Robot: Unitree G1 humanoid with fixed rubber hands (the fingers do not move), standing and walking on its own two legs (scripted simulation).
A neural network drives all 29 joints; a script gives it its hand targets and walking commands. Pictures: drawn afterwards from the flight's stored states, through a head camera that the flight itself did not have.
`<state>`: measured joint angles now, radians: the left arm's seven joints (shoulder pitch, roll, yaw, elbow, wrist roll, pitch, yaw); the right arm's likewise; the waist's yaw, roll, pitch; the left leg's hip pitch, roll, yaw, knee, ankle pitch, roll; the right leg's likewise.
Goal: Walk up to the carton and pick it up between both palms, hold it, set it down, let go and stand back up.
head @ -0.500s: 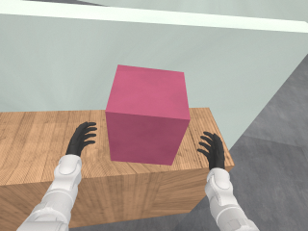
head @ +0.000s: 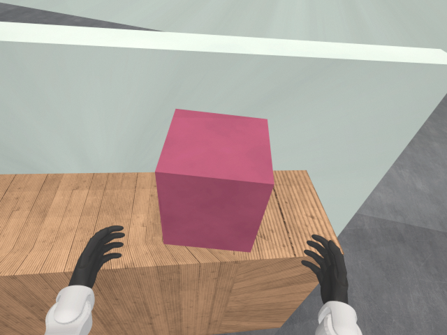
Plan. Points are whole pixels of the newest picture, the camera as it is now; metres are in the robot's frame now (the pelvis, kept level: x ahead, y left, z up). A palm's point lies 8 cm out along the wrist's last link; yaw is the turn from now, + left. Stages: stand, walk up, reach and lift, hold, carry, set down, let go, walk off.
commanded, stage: set down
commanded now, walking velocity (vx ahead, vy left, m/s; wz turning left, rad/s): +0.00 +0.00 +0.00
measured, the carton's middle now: (214, 182) +0.45 +0.00 +0.00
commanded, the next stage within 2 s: let go in 1.84 s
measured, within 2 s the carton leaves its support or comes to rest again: neither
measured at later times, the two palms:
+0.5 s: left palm (91, 286) +0.22 +0.22 -0.02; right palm (334, 297) +0.19 -0.21 +0.00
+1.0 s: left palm (92, 297) +0.21 +0.22 -0.03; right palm (334, 311) +0.17 -0.21 -0.03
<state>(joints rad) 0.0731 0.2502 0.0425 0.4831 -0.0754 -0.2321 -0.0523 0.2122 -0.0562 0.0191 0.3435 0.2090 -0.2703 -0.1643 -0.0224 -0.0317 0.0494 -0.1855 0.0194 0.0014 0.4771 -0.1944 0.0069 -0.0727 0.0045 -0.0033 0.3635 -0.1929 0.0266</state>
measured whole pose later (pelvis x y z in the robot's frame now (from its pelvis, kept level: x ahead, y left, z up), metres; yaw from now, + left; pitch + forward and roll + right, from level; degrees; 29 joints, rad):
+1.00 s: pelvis +0.02 -0.02 +0.00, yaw +0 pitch -7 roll -1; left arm 0.20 0.25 0.03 0.41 -0.08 -0.03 -0.06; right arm 0.32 -0.06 0.02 0.39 0.09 -0.18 -0.11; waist 0.00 -0.03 0.07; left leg -0.11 0.02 0.00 0.41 -0.19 0.00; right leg -0.03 0.00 0.00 0.36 -0.22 0.01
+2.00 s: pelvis +0.02 -0.02 +0.00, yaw +0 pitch -6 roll -1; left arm 0.20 0.24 0.03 0.41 -0.08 0.17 0.00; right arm 0.21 -0.10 -0.04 0.65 0.01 -0.16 0.00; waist 0.00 -0.01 0.10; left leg -0.11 0.02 0.00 0.41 -0.20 -0.01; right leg -0.02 0.00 0.00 0.36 -0.23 0.01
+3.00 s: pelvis +0.03 -0.02 +0.00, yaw +0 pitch -2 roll -1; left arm 0.20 0.33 0.03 0.66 -0.07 -0.01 0.01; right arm 0.20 -0.27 -0.05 0.80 -0.02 -0.06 0.01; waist 0.00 -0.01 -0.01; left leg -0.18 0.02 0.00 0.41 -0.20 -0.01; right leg -0.10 0.00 0.00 0.37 -0.24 0.01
